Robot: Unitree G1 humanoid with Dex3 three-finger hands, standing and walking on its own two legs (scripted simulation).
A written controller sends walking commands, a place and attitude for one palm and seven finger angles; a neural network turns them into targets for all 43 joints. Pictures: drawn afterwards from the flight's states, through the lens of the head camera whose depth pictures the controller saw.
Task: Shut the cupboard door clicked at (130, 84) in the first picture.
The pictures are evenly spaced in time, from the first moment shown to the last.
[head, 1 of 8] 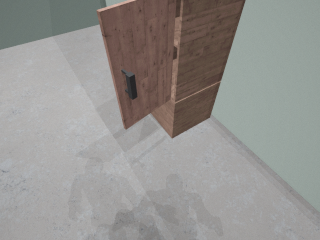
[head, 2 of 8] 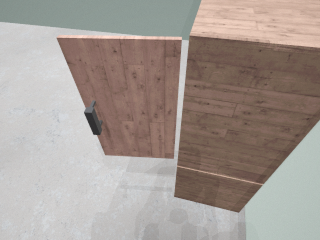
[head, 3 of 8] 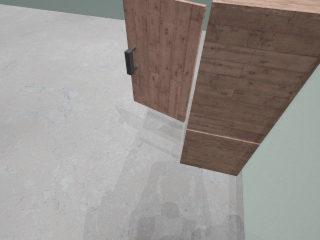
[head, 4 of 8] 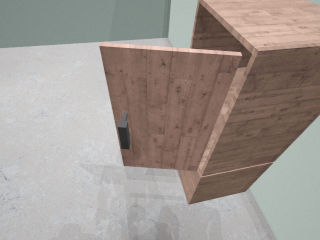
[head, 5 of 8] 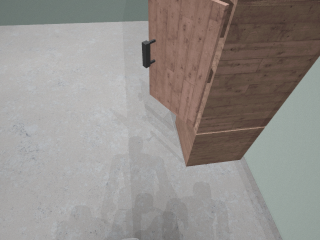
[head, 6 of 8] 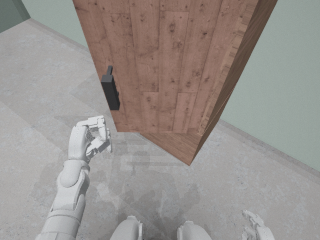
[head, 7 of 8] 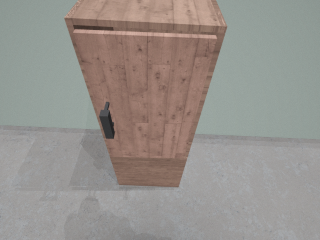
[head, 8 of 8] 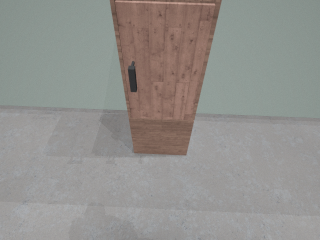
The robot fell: no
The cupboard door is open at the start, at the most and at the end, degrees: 100 100 0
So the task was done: yes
